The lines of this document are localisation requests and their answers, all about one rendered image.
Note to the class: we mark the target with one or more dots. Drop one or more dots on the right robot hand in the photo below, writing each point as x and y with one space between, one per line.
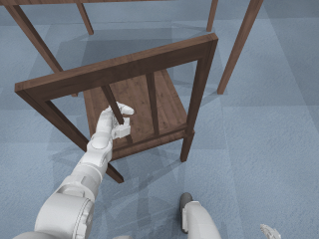
269 232

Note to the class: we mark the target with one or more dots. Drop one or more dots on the left robot forearm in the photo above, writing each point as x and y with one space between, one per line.
88 174

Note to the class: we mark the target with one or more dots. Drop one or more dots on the robot right foot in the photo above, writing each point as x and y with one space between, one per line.
184 200

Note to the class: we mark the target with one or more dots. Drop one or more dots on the table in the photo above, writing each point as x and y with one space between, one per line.
24 23

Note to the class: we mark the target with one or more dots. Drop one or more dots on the left robot hand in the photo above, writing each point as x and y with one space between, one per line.
108 123

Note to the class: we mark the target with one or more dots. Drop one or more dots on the chair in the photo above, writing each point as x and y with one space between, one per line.
138 80

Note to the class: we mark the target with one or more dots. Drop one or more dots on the robot right shin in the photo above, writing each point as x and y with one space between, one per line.
193 203

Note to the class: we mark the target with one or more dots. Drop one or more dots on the left robot upper arm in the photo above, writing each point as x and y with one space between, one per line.
64 216

